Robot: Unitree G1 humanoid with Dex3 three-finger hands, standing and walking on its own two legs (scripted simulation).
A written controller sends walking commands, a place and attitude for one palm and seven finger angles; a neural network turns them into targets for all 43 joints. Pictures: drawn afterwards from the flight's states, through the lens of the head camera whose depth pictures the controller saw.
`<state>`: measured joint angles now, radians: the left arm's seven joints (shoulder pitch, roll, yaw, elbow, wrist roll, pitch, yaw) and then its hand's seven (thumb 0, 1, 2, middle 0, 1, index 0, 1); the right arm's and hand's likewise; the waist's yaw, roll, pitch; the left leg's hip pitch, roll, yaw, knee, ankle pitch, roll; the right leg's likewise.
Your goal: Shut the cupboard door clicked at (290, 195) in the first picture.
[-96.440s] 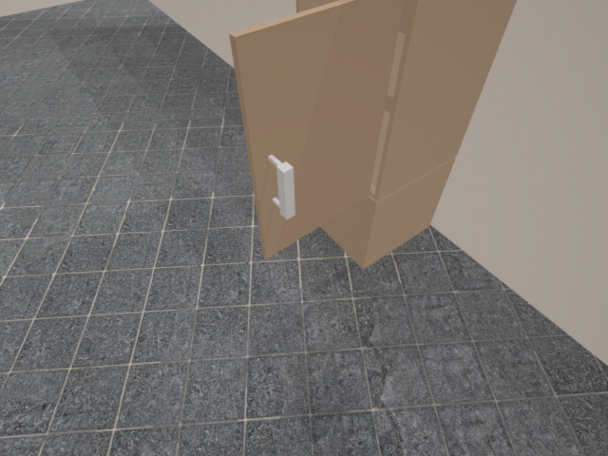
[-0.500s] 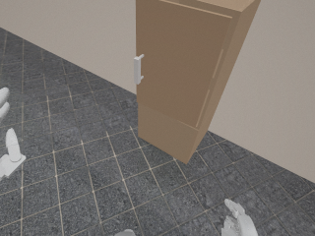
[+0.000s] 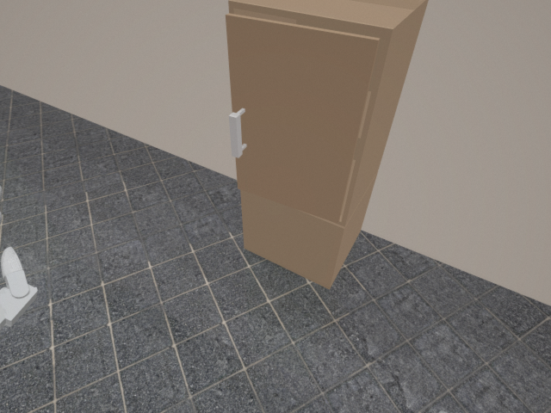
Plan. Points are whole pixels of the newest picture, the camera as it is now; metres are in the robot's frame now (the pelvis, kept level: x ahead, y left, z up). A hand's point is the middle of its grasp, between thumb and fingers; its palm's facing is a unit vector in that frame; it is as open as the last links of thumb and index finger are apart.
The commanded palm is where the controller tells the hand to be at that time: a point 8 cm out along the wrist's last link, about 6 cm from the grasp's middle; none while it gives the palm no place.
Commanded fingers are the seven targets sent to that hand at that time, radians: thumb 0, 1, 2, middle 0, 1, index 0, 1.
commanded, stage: stop stepping back and stand still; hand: left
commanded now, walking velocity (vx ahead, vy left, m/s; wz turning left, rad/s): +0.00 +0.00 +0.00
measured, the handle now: (239, 132) +0.94 +0.15 -0.08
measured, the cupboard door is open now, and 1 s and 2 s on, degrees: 4 4 4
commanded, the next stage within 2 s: let the arm hang, fingers relaxed in 0.60 s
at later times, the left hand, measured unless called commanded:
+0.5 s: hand (25, 282) +0.22 +0.29 +0.16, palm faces +0.43 -0.80 -0.42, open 7.4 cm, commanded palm +0.16 +0.33 +0.18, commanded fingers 0.00 0.90 0.90 -0.20 -0.30 -0.20 -0.30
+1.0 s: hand out of the picture +0.05 +0.21 -0.17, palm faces -0.02 -0.98 -0.19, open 7.2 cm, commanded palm none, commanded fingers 0.00 0.90 0.90 -0.20 -0.30 -0.20 -0.30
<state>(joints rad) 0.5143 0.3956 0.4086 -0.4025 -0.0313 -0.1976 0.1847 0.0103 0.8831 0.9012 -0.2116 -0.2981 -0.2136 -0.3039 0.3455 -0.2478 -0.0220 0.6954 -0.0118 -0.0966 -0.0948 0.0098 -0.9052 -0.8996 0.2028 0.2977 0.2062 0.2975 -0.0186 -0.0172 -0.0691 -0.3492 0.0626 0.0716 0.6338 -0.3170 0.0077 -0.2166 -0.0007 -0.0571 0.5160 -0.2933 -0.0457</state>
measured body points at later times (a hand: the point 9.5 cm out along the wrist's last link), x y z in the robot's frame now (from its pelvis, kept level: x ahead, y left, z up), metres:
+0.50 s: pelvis +0.01 +0.03 +0.00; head +0.02 +0.03 +0.45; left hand +0.19 +0.33 +0.18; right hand +0.18 -0.20 -0.08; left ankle +0.04 +0.15 -0.74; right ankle -0.01 -0.09 -0.74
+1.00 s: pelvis -0.02 +0.03 -0.01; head -0.01 +0.03 +0.44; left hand +0.05 +0.26 -0.15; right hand +0.05 -0.23 -0.14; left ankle +0.03 +0.15 -0.74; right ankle -0.01 -0.09 -0.74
